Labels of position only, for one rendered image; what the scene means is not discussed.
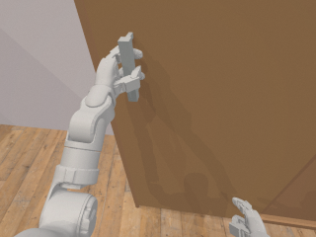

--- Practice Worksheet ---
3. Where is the left robot hand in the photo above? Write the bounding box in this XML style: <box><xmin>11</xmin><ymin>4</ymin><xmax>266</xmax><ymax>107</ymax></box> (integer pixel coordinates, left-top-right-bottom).
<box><xmin>94</xmin><ymin>45</ymin><xmax>145</xmax><ymax>98</ymax></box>

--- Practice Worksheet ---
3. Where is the handle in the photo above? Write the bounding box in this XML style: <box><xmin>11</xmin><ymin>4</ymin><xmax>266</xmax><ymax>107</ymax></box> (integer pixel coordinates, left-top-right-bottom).
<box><xmin>118</xmin><ymin>32</ymin><xmax>139</xmax><ymax>102</ymax></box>

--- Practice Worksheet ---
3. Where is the left robot upper arm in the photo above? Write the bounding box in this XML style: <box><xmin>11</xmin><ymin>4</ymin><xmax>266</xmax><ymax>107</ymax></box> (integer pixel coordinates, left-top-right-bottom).
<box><xmin>14</xmin><ymin>190</ymin><xmax>98</xmax><ymax>237</ymax></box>

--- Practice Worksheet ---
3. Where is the right robot hand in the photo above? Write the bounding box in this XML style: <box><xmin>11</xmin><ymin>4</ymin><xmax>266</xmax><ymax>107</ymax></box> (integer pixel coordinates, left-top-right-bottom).
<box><xmin>229</xmin><ymin>197</ymin><xmax>267</xmax><ymax>237</ymax></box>

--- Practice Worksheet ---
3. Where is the wardrobe door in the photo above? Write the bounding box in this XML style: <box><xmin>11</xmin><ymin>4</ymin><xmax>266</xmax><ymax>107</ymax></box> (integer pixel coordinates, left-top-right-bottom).
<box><xmin>260</xmin><ymin>154</ymin><xmax>316</xmax><ymax>221</ymax></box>
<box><xmin>83</xmin><ymin>0</ymin><xmax>316</xmax><ymax>219</ymax></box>

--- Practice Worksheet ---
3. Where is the robot left forearm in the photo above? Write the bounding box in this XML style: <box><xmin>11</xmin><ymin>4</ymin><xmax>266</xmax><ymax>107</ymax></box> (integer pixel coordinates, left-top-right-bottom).
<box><xmin>39</xmin><ymin>84</ymin><xmax>117</xmax><ymax>227</ymax></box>

